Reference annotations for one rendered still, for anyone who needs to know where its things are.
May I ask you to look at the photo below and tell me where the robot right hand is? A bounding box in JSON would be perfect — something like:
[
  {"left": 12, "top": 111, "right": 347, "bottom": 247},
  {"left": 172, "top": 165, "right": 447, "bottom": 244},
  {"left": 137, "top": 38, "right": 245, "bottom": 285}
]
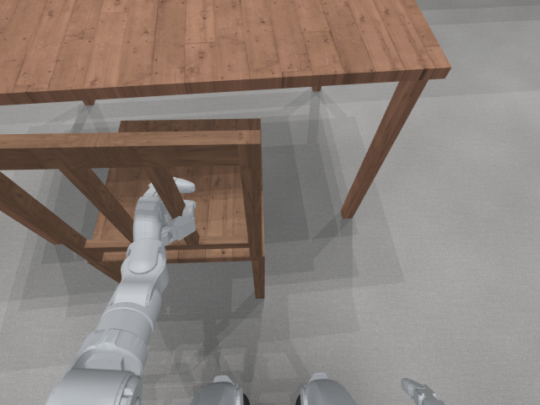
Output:
[{"left": 401, "top": 378, "right": 446, "bottom": 405}]

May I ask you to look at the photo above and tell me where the table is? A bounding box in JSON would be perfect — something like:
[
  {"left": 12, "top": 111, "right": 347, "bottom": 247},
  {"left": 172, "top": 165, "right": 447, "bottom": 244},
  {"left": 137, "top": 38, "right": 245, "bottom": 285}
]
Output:
[{"left": 0, "top": 0, "right": 451, "bottom": 245}]

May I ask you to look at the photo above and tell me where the robot left hand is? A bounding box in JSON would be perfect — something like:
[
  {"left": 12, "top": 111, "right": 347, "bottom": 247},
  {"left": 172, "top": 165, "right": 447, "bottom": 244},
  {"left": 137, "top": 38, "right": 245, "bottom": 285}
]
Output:
[{"left": 133, "top": 177, "right": 197, "bottom": 246}]

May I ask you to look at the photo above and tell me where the right robot thigh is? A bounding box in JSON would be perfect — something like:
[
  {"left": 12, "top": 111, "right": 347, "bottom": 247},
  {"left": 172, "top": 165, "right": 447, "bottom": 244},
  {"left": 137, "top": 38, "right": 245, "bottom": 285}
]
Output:
[{"left": 300, "top": 379, "right": 358, "bottom": 405}]

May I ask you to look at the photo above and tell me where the left robot upper arm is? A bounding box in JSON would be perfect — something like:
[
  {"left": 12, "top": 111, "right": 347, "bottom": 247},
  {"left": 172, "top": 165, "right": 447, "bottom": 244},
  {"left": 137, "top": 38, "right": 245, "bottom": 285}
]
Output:
[{"left": 49, "top": 368, "right": 143, "bottom": 405}]

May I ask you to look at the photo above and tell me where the chair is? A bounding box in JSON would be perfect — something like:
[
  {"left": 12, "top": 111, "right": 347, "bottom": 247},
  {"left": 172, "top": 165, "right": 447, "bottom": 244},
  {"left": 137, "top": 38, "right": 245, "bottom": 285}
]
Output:
[{"left": 0, "top": 118, "right": 265, "bottom": 299}]

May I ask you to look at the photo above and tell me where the robot left forearm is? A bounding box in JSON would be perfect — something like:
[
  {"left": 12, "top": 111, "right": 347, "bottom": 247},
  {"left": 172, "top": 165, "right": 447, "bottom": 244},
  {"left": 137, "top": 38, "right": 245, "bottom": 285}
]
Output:
[{"left": 45, "top": 239, "right": 169, "bottom": 405}]

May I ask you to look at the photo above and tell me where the robot left shin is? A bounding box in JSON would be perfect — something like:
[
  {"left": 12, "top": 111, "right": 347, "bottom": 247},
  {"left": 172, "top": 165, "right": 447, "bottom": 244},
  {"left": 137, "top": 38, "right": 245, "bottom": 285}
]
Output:
[{"left": 213, "top": 375, "right": 234, "bottom": 385}]

